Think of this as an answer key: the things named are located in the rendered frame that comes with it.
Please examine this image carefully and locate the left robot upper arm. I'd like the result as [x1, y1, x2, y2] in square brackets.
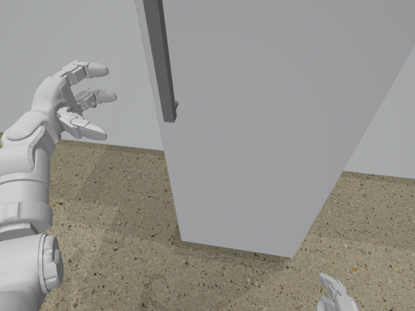
[0, 233, 64, 311]

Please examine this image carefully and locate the left robot forearm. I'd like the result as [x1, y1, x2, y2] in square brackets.
[0, 111, 61, 241]

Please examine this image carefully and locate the handle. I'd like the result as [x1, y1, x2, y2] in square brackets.
[143, 0, 178, 123]

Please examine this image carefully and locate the fridge door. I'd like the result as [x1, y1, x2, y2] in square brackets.
[136, 0, 415, 258]

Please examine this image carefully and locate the robot right hand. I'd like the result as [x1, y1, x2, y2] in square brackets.
[316, 273, 359, 311]

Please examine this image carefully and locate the robot left hand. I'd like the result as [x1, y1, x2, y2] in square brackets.
[30, 60, 117, 141]

